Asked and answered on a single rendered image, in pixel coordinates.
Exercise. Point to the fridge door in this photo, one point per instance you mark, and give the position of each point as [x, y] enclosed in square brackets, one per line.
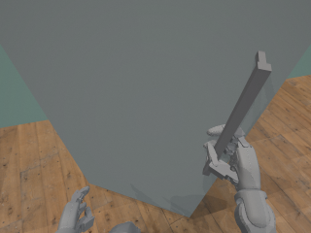
[132, 86]

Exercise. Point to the handle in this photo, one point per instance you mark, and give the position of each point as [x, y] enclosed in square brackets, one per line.
[250, 92]

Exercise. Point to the left robot hand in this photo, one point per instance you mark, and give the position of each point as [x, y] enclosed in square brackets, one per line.
[70, 217]

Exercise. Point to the right robot hand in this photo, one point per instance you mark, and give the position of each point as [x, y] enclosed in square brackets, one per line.
[243, 159]

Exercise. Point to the left robot thigh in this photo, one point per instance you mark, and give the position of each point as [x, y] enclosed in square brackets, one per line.
[126, 227]

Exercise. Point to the right robot forearm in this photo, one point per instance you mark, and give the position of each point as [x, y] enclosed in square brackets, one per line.
[252, 214]

